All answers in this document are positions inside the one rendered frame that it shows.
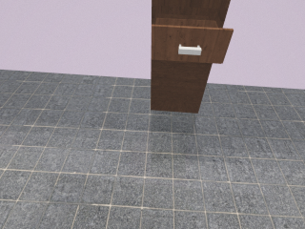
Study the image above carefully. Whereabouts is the cabinet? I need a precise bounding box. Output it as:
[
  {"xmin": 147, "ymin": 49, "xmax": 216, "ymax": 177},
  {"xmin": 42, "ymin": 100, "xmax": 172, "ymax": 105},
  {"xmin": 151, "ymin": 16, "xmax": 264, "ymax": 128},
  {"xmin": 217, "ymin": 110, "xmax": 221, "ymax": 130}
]
[{"xmin": 151, "ymin": 0, "xmax": 231, "ymax": 114}]

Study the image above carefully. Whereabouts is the drawer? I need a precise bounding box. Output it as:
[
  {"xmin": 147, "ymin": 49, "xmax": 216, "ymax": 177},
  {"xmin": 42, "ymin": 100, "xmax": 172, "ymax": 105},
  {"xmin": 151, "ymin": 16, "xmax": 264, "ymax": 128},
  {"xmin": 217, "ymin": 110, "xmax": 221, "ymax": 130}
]
[{"xmin": 151, "ymin": 17, "xmax": 234, "ymax": 64}]

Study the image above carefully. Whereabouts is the handle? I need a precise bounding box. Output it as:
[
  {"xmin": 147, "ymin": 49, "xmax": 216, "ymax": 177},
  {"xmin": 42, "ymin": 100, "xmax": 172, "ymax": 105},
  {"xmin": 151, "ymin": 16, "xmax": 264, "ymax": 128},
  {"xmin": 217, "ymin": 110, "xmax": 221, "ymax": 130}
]
[{"xmin": 178, "ymin": 44, "xmax": 202, "ymax": 55}]

